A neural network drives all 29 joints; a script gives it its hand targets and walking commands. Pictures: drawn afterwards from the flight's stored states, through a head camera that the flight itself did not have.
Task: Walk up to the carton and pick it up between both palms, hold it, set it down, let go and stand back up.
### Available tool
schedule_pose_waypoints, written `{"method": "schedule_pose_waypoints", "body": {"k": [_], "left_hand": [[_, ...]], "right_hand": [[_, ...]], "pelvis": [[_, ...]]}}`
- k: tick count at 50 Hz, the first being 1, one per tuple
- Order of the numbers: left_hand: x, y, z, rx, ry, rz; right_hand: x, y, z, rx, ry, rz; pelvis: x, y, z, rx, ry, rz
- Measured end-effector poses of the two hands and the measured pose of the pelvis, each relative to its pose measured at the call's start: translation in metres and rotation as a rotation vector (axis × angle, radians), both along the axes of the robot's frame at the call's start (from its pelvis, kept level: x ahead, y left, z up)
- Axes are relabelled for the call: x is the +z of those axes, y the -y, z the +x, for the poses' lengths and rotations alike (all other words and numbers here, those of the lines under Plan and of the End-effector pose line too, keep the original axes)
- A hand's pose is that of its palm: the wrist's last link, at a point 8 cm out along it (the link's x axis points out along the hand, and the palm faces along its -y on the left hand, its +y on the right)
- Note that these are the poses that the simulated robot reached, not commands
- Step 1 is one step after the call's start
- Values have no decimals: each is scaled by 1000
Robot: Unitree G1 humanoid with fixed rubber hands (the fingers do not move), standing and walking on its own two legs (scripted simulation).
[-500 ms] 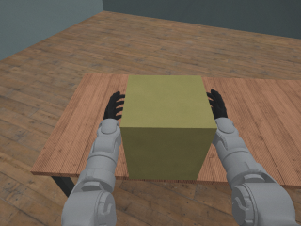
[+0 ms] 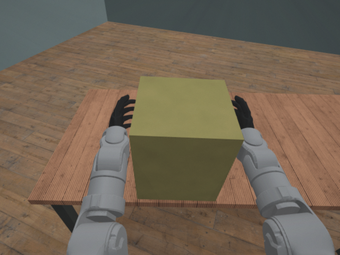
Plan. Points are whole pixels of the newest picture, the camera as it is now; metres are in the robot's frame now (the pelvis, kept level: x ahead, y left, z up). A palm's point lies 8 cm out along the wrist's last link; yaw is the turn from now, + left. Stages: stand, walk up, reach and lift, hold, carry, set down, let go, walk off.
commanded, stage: reach and lift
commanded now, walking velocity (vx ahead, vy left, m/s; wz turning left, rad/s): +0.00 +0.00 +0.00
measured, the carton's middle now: (179, 141) +0.39 +0.00 +0.09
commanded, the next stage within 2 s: hold in 1.34 s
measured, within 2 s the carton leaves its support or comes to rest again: neither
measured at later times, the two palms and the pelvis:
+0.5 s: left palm (116, 118) +0.37 +0.14 +0.18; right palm (251, 126) +0.36 -0.16 +0.17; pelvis -0.01 +0.00 +0.00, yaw +0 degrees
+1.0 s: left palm (114, 109) +0.37 +0.15 +0.20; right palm (251, 118) +0.37 -0.15 +0.19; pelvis +0.00 +0.00 +0.00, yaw +0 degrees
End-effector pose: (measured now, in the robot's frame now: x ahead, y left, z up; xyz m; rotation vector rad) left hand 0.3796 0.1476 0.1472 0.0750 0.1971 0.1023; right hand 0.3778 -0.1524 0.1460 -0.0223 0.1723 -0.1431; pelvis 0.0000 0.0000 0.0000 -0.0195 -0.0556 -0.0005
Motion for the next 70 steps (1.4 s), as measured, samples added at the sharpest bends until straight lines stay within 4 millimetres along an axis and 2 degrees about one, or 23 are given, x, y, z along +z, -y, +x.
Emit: {"method": "schedule_pose_waypoints", "body": {"k": [24, 41, 47, 55, 65, 70], "left_hand": [[36, 4, -11, -39, 24, -4], [55, 7, 0, -42, 31, 28], [60, 4, -5, -40, 67, 22], [54, -2, -7, -28, 39, 14], [60, -3, -7, -26, 36, 16], [70, -2, -10, -21, 64, 29]], "right_hand": [[27, 4, -21, -40, 28, 29], [34, 7, -10, -33, 38, 38], [45, 5, -13, -30, 74, 32], [40, -1, -12, -14, 48, 32], [43, -2, -12, -18, 45, 44], [52, -2, -12, -10, 75, 50]], "pelvis": [[-1, -4, -8, -6, 58, 3], [0, 0, -3, -4, 59, 1], [-1, 0, 3, 0, 84, -2], [-1, 2, 1, 3, 83, -2], [-1, 0, -3, 1, 74, 0], [-1, -1, -3, -1, 66, -3]]}}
